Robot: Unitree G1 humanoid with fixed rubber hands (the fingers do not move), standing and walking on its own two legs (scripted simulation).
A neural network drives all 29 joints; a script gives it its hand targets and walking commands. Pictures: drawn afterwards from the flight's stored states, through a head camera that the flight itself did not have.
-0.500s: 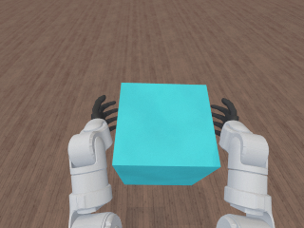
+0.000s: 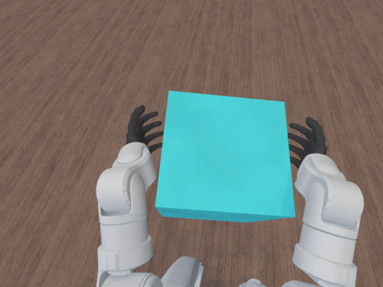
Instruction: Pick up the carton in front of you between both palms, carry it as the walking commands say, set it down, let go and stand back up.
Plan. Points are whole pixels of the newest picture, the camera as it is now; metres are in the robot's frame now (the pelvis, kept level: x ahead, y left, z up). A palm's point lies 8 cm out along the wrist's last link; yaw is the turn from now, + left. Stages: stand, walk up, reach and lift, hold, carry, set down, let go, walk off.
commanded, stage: carry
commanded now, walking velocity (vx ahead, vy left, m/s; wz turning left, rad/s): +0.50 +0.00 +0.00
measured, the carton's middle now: (213, 168) +0.36 +0.05 +0.03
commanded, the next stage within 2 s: none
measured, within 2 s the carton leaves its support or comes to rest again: neither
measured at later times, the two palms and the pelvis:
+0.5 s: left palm (208, 19) +0.67 +0.11 +0.19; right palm (336, 43) +0.63 -0.18 +0.17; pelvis +0.30 +0.02 +0.04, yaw -3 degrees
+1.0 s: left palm out of the picture +0.91 +0.11 +0.16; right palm (316, 2) +0.91 -0.18 +0.14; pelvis +0.61 -0.03 +0.05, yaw +1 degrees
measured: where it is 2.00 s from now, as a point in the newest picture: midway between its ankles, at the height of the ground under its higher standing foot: (239, 113)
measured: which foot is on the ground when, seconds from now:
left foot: up 0.00-0.26, down 0.28-0.68, up 0.70-1.00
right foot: down 0.00-0.30, up 0.32-0.62, down 0.64-1.00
